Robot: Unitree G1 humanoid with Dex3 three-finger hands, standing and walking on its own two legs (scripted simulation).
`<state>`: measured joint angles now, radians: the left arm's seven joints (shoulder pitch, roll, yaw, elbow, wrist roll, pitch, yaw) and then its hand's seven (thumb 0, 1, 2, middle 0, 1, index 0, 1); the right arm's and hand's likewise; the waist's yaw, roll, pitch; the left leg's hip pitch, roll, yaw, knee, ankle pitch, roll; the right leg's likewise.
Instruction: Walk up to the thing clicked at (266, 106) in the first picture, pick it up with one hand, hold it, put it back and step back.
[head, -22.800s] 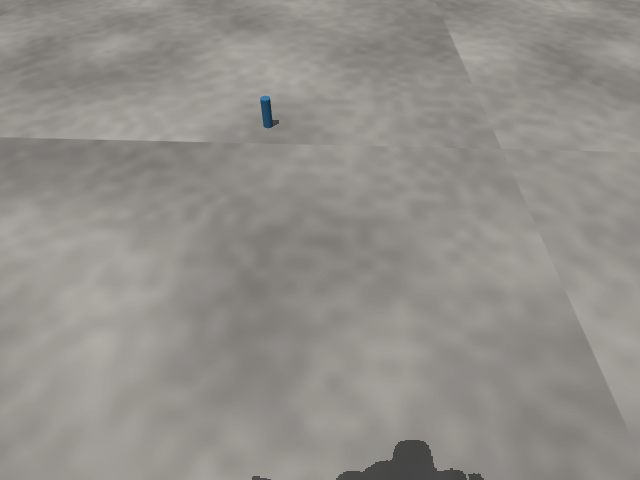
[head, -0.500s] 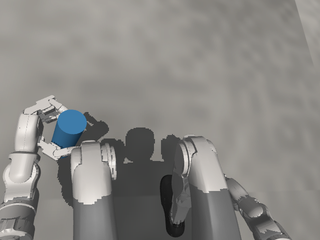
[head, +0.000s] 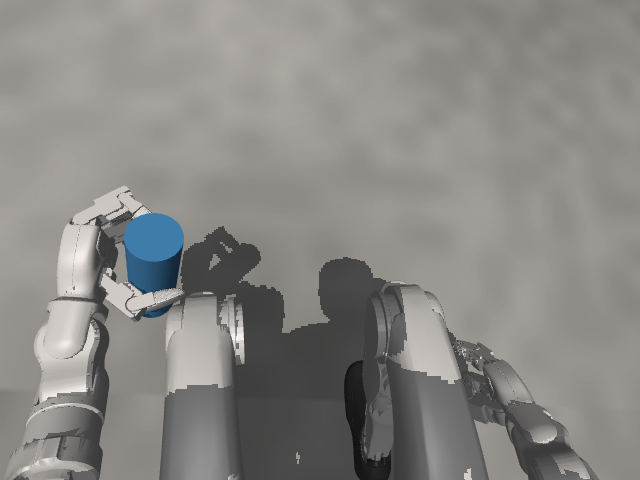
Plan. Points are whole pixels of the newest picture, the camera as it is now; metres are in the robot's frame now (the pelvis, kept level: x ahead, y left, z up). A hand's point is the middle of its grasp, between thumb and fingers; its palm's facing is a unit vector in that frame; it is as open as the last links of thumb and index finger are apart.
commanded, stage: settle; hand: left
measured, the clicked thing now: (153, 272) +0.35 +0.20 -0.06
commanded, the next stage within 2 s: lift in 0.64 s
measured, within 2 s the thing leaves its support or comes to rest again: neither
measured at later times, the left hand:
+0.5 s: hand (127, 250) +0.36 +0.21 -0.02, palm faces -0.02 -1.00 -0.08, open 9.8 cm
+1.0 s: hand (120, 243) +0.36 +0.21 +0.02, palm faces -0.04 -1.00 -0.06, open 9.8 cm
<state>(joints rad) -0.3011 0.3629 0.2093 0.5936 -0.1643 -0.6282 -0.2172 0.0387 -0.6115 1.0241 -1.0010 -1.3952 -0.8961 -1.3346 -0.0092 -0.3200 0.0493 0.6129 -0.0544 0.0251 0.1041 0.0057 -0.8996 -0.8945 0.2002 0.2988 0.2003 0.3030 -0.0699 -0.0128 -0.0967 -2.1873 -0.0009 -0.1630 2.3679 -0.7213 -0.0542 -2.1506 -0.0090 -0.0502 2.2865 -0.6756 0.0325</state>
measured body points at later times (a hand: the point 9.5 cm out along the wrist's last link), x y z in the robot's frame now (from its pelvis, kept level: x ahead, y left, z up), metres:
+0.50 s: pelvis +0.00 +0.00 +0.02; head +0.19 +0.05 +0.43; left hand +0.36 +0.27 -0.01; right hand +0.20 -0.25 -0.09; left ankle +0.08 +0.14 -0.32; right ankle +0.10 -0.13 -0.31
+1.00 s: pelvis +0.00 +0.00 +0.04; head +0.18 +0.04 +0.45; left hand +0.36 +0.26 +0.03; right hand +0.20 -0.25 -0.08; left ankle +0.08 +0.14 -0.32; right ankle +0.10 -0.13 -0.32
